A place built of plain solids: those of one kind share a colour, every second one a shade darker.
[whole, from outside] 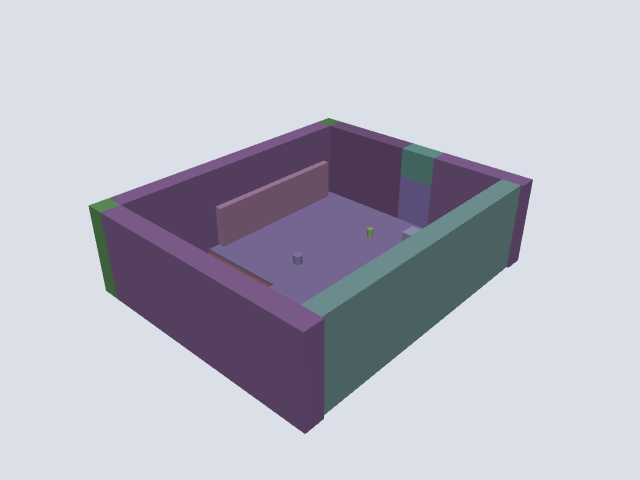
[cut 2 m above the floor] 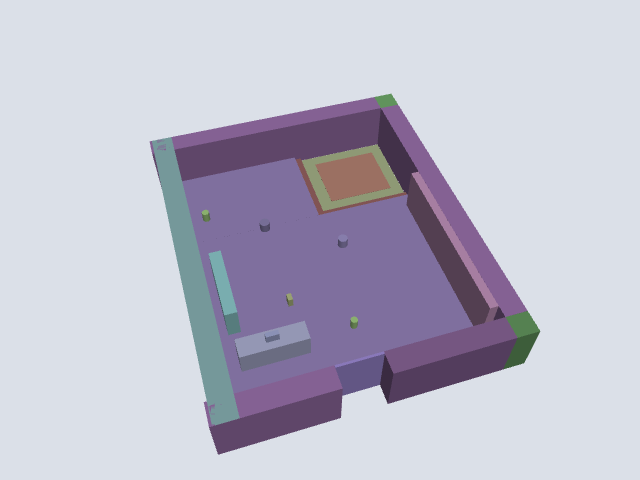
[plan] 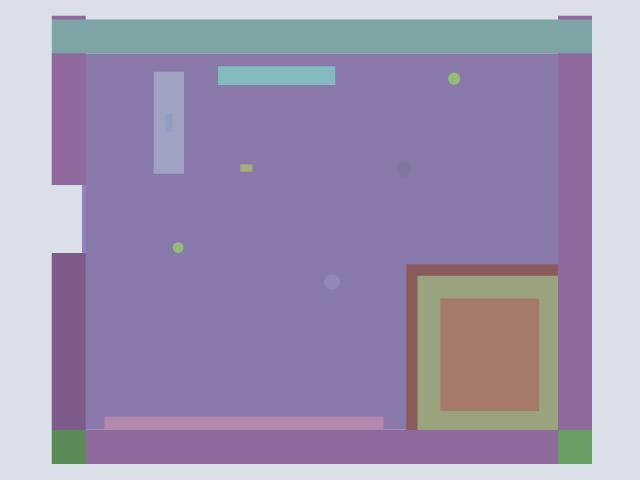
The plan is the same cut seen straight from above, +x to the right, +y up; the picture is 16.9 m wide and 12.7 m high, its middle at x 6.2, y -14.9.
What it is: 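A small branch library with a story corner two steps down, one wing of it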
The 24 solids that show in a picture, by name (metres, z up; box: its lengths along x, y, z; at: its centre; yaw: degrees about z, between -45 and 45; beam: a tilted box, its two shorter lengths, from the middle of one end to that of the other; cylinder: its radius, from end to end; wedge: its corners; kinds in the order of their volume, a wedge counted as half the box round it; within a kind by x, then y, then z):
{
 "wall_1": {"box": [0.9, 4.68, 4.1], "at": [-0.45, -17.59, 1.75]},
 "wall_2": {"box": [0.9, 4.48, 4.1], "at": [-0.45, -11.21, 1.75]},
 "wall_3": {"box": [12.5, 0.9, 4.1], "at": [6.25, -20.38, 1.75]},
 "wall_4": {"box": [0.9, 10.96, 4.1], "at": [12.95, -14.45, 1.75]},
 "wall_wing_1": {"box": [14.3, 0.9, 4.1], "at": [6.25, -9.51, 1.75]},
 "floor_main_1": {"box": [8.48, 9.96, 0.3], "at": [4.24, -14.94, -0.15]},
 "floor_main_2": {"box": [4.02, 5.58, 0.3], "at": [10.49, -12.75, -0.15]},
 "floor_story_1": {"box": [4.02, 4.38, 0.5], "at": [10.49, -17.73, -0.55]},
 "wall_corner_1": {"box": [0.9, 0.9, 4.1], "at": [-0.45, -20.38, 1.75]},
 "wall_corner_2": {"box": [0.9, 0.9, 4.1], "at": [12.95, -20.38, 1.75]},
 "wall_shelf_1": {"box": [7.38, 0.35, 2.0], "at": [4.19, -19.75, 1.0]},
 "wall_head_1": {"box": [0.9, 1.8, 1.45], "at": [-0.45, -14.35, 3.08]},
 "desk_counter_1": {"box": [0.8, 2.7, 1.05], "at": [2.2, -11.8, 0.53]},
 "isl_1": {"box": [3.11, 0.5, 1.4], "at": [5.05, -10.55, 0.7]},
 "step_story_1": {"box": [0.3, 4.38, 0.65], "at": [8.63, -17.73, -0.47]},
 "step_story_2": {"box": [3.72, 0.3, 0.65], "at": [10.64, -15.69, -0.47]},
 "wall_leaf_1": {"box": [0.1, 1.8, 2.65], "at": [-0.05, -14.35, 1.02]},
 "low_story_rug_1": {"box": [2.62, 2.98, 0.06], "at": [10.69, -17.93, -0.32]},
 "zclutw_stool_1": {"cylinder": 0.21, "from": [6.52, -16.01, -0.05], "to": [6.52, -16.01, 0.42]},
 "zclutw_stool_2": {"cylinder": 0.22, "from": [8.43, -13.01, -0.05], "to": [8.43, -13.01, 0.41]},
 "zclutw_bin_1": {"cylinder": 0.14, "from": [2.45, -15.1, -0.05], "to": [2.45, -15.1, 0.44]},
 "zclutw_bin_2": {"cylinder": 0.16, "from": [9.75, -10.63, -0.05], "to": [9.75, -10.63, 0.45]},
 "desk_screen_1": {"box": [0.2, 0.52, 0.37], "at": [2.2, -11.8, 1.24]},
 "zclutw_bag_1": {"box": [0.32, 0.2, 0.47], "at": [4.25, -12.99, 0.18]}
}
